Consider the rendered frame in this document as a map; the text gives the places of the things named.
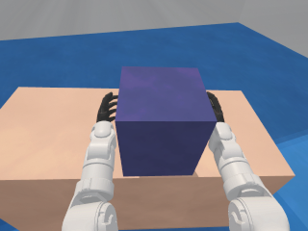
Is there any robot left forearm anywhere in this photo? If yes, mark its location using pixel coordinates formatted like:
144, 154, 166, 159
62, 120, 116, 231

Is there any right robot upper arm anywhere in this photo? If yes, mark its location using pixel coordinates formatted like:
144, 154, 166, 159
228, 196, 290, 231

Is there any robot right forearm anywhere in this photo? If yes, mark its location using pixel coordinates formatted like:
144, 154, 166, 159
208, 122, 291, 231

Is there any robot left hand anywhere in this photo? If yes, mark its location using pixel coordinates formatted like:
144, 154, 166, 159
96, 92, 118, 123

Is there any pedestal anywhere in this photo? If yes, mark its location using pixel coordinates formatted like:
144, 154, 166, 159
0, 87, 295, 231

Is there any robot right hand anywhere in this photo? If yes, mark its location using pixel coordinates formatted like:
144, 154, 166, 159
207, 91, 225, 122

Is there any left robot upper arm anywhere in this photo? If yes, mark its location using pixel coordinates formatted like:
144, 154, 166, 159
63, 201, 118, 231

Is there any carton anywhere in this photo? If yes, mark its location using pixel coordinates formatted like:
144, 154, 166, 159
115, 66, 218, 177

